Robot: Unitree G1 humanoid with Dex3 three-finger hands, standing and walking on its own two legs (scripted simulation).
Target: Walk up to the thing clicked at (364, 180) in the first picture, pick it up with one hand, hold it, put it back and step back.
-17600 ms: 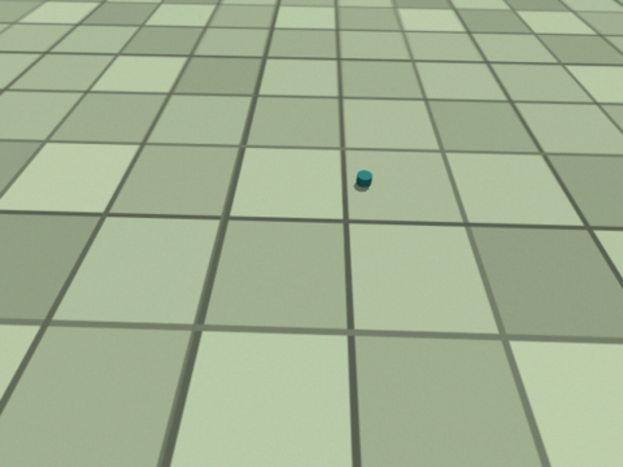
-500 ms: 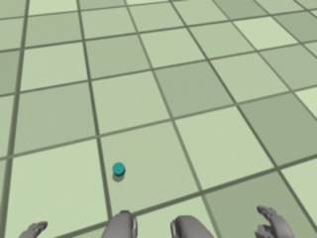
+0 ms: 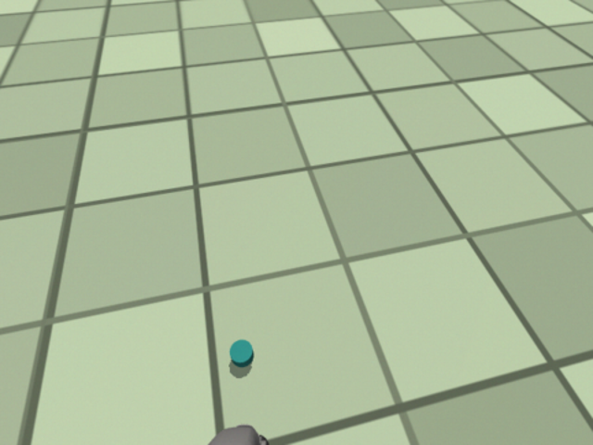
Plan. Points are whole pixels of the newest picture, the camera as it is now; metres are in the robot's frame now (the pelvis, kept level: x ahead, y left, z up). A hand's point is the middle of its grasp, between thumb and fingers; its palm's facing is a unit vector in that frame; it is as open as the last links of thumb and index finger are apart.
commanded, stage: walk up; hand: left
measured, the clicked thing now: (241, 353) +0.47 +0.19 -0.73
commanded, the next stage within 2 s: stand in 1.10 s
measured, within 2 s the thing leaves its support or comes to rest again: neither
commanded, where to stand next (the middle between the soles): +0.06 -0.04 m, yaw -3 degrees
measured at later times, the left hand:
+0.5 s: hand out of the picture +0.12 +0.24 -0.14, palm faces -0.05 -0.92 -0.39, open 7.4 cm
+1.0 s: hand (141, 423) +0.17 +0.24 -0.12, palm faces -0.01 -0.94 -0.33, open 7.4 cm
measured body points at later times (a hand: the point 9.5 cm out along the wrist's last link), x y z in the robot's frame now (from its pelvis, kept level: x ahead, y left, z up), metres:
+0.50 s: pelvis +0.04 -0.02 +0.00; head +0.07 -0.04 +0.45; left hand +0.12 +0.29 -0.11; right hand +0.12 -0.33 -0.13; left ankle +0.09 +0.11 -0.72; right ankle +0.10 -0.14 -0.72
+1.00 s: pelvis +0.06 -0.02 +0.03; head +0.07 -0.01 +0.48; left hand +0.17 +0.29 -0.10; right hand +0.15 -0.32 -0.10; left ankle +0.09 +0.11 -0.72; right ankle +0.10 -0.14 -0.72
